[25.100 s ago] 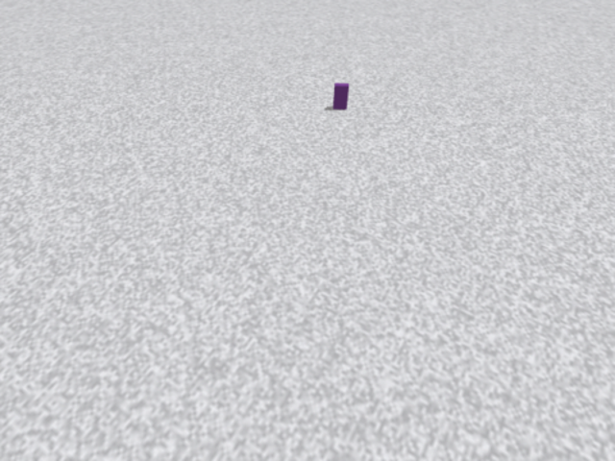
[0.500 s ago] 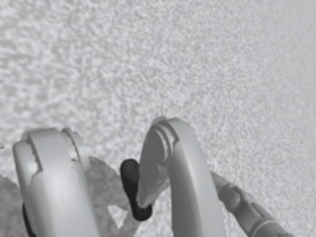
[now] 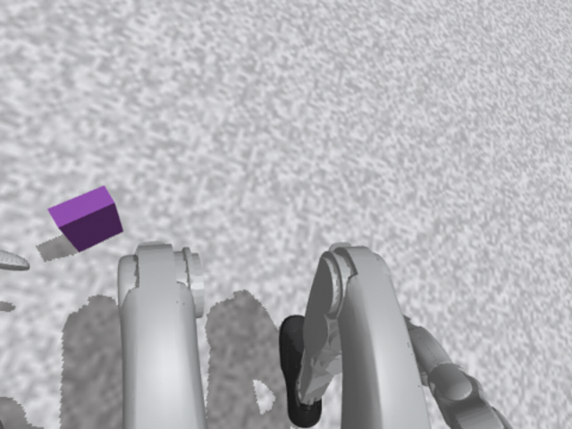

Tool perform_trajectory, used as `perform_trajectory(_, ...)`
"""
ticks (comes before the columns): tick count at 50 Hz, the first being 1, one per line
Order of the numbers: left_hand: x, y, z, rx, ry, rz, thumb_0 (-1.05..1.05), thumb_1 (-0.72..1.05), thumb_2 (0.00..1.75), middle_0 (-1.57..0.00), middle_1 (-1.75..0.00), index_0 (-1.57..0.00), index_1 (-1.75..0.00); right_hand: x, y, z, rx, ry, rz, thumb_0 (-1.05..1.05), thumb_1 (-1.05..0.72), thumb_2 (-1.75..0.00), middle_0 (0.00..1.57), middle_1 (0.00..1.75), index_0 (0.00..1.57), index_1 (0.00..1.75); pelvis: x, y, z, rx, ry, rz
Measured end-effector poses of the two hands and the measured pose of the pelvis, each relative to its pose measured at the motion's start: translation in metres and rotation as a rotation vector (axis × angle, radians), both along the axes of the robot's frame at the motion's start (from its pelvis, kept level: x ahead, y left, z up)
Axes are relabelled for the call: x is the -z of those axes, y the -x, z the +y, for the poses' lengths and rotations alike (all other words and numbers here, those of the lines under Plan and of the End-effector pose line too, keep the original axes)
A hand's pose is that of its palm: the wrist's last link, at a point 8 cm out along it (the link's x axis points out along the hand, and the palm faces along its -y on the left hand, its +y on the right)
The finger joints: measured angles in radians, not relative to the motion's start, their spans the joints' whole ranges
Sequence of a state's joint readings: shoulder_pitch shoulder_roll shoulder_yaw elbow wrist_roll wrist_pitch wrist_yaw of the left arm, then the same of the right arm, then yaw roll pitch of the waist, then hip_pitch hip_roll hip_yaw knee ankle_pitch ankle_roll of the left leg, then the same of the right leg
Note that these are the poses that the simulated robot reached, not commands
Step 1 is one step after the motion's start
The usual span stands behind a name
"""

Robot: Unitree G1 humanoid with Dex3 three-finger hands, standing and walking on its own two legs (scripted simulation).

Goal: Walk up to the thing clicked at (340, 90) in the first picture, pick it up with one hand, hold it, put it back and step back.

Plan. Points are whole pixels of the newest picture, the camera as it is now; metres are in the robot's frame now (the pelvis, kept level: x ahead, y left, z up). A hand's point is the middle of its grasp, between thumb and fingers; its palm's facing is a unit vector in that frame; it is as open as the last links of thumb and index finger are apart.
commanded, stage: home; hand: left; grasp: from the side
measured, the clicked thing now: (90, 221) +0.39 +0.28 -0.25
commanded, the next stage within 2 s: none
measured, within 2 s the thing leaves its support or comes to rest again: neither
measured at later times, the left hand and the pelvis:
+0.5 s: hand out of the picture +0.25 +0.32 +0.09, palm faces +0.30 -0.83 -0.47, open 17.3 cm; pelvis +0.02 -0.02 +0.18, yaw +8 degrees
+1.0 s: hand out of the picture +0.24 +0.23 +0.30, palm faces +0.30 -0.89 -0.34, open 17.7 cm; pelvis +0.10 +0.00 +0.37, yaw +11 degrees
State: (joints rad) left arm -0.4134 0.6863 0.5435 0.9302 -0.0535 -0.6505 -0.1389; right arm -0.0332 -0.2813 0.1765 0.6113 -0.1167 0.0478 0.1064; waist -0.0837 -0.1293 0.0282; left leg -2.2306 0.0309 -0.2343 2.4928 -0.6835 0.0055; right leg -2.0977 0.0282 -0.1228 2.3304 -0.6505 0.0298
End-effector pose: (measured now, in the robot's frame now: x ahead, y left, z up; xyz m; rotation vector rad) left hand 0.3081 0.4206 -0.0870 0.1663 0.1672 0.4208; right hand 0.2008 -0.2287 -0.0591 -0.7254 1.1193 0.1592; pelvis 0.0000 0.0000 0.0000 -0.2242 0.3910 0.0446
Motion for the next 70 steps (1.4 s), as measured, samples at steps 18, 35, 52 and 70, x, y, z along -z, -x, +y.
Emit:
perform_trajectory(18, -0.147, 0.082, -0.024, -0.101, -0.162, 0.494, -0.02, -0.49, 0.08, -0.06, -0.06, -0.06, -0.06, -0.048, -0.005, -0.010, 0.252, -0.196, 0.005, 0.00, -0.90, -0.90, 0.21, 0.30, 0.20, 0.30, -0.109, -0.007, -0.016, -0.050, -0.112, 0.171)
perform_trajectory(35, -0.298, 0.098, -0.103, -0.141, 0.008, 0.641, -0.01, -0.53, 0.06, -0.06, -0.05, -0.06, -0.05, -0.249, -0.077, -0.004, 0.262, -0.237, -0.322, 0.00, -0.90, -0.90, 0.21, 0.30, 0.20, 0.30, -0.274, -0.053, -0.020, -0.099, -0.161, 0.054)
perform_trajectory(52, -0.435, 0.094, -0.156, -0.068, 0.083, 0.591, -0.01, -0.58, 0.03, -0.05, -0.04, -0.05, -0.04, -0.371, -0.080, 0.021, 0.309, -0.268, -0.455, 0.00, -0.90, -0.90, 0.21, 0.30, 0.20, 0.30, -0.381, -0.099, 0.000, -0.139, -0.188, -0.154)
perform_trajectory(70, -0.459, 0.117, -0.169, -0.054, 0.108, 0.576, -0.02, -0.58, 0.03, -0.05, -0.04, -0.05, -0.04, -0.397, -0.095, 0.030, 0.235, -0.329, -0.540, 0.01, -0.90, -0.90, 0.21, 0.30, 0.20, 0.30, -0.398, -0.098, -0.003, -0.152, -0.208, -0.238)
